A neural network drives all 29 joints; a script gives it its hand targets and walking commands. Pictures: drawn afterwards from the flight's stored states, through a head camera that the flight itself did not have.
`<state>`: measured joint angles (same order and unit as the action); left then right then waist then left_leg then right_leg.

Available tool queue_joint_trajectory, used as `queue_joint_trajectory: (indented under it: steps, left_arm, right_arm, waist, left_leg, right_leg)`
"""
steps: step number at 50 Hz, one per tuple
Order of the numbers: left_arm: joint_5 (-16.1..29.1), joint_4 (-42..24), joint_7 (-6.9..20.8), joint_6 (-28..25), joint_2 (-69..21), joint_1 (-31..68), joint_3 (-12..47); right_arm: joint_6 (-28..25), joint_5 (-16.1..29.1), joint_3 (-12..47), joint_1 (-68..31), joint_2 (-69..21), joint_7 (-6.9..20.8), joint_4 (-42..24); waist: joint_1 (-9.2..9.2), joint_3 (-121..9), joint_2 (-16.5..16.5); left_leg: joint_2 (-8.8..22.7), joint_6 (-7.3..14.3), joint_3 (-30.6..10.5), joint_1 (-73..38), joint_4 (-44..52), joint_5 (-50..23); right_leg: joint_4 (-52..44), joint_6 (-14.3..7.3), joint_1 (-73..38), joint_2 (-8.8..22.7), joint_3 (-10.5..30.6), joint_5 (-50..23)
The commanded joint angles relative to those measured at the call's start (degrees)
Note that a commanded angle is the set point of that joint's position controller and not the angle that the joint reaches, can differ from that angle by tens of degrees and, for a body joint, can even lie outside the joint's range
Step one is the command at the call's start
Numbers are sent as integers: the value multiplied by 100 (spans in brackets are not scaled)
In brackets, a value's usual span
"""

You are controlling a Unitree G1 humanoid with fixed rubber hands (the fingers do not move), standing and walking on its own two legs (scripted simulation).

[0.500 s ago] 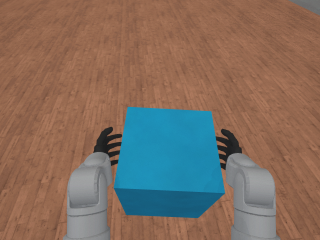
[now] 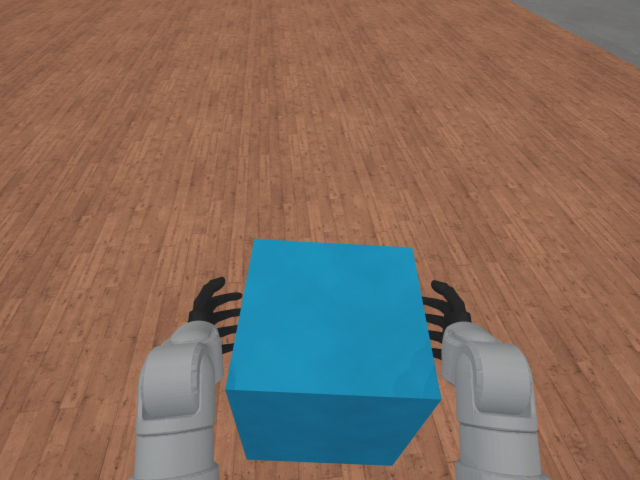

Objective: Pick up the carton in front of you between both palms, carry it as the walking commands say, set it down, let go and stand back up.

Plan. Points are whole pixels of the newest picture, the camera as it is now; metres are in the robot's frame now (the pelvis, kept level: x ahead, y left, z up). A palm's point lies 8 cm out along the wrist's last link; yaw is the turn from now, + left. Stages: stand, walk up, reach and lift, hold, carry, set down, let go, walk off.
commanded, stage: carry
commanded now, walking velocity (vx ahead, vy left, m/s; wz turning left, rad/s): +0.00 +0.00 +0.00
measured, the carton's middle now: (326, 357) +0.29 +0.00 -0.01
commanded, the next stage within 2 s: hold in 1.68 s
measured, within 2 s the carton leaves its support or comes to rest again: neither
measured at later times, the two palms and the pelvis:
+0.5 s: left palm (202, 375) +0.24 +0.15 +0.04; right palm (447, 375) +0.24 -0.14 +0.04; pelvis -0.03 +0.00 +0.00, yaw +0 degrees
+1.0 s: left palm (197, 392) +0.22 +0.16 +0.04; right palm (449, 390) +0.22 -0.14 +0.04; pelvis -0.06 +0.01 +0.00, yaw +0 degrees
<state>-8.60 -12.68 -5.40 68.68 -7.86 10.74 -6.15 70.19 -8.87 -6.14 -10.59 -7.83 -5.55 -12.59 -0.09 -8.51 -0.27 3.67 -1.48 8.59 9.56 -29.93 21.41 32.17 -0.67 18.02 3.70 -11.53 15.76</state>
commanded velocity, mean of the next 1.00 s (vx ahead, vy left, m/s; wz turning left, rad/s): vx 0.00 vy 0.00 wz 0.00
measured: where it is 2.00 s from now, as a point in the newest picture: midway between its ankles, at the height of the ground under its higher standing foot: outside the picture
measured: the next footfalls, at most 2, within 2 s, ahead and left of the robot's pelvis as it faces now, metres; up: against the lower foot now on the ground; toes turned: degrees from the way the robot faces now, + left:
none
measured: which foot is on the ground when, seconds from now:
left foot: down 0.00-1.00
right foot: down 0.00-1.00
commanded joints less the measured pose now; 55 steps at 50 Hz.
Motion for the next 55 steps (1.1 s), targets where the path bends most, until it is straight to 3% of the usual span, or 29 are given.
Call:
queue_joint_trajectory:
  steps: [1, 5, 12, 18, 26, 32, 39, 55]
  left_arm:
    - [2488, -185, 1617, -146, -5753, 2582, 4141]
    - [2334, 17, 1654, -461, -5692, 2439, 4134]
    - [2010, 337, 1671, -1048, -5442, 2180, 3933]
    - [1684, 651, 1668, -1653, -5183, 2222, 3638]
    - [957, 1871, 1721, -2669, -5119, 2652, 2693]
    - [683, 2573, 1807, -3274, -5405, 3071, 2347]
    - [939, 2204, 1811, -3082, -5547, 2863, 2770]
    - [1030, 1915, 1760, -2929, -5403, 2852, 2886]
  right_arm:
    - [-294, 2572, 4145, -2889, -5577, 1655, -447]
    - [-607, 2431, 4164, -2795, -5538, 1683, -266]
    - [-1189, 2096, 3947, -2500, -5292, 1701, 79]
    - [-1808, 1758, 3637, -2509, -5056, 1688, 433]
    - [-2825, 1053, 2746, -2889, -5030, 1736, 1694]
    - [-3434, 773, 2408, -3263, -5308, 1813, 2407]
    - [-3239, 1038, 2867, -3049, -5487, 1806, 2052]
    - [-3078, 1075, 2906, -2936, -5337, 1772, 1854]
  waist:
    - [8, -1499, -74]
    - [6, -1547, -11]
    - [6, -1486, -74]
    - [12, -1191, 10]
    - [11, -920, 4]
    - [12, -1024, 10]
    - [16, -1231, 48]
    - [6, -1162, 24]
  left_leg:
    - [568, -31, -297, -408, -13, -4303]
    - [559, -13, -290, -420, 7, -4062]
    - [638, 88, -304, -388, 12, -3778]
    - [599, 138, -319, -69, 230, -2601]
    - [595, 193, -406, 192, 587, -1452]
    - [583, 230, -428, 224, 638, -1153]
    - [582, 240, -415, 187, 522, -1349]
    - [589, 270, -447, 315, 545, -1239]
  right_leg:
    - [71, -8, -1065, 542, 459, -3869]
    - [68, -33, -1104, 577, 501, -3921]
    - [111, -59, -925, 601, 549, -3199]
    - [-139, -52, -859, 644, 614, -2615]
    - [-499, -64, -746, 649, 700, -1654]
    - [-605, -80, -779, 659, 738, -1457]
    - [-555, -80, -847, 691, 730, -1678]
    - [-585, -50, -746, 659, 736, -1542]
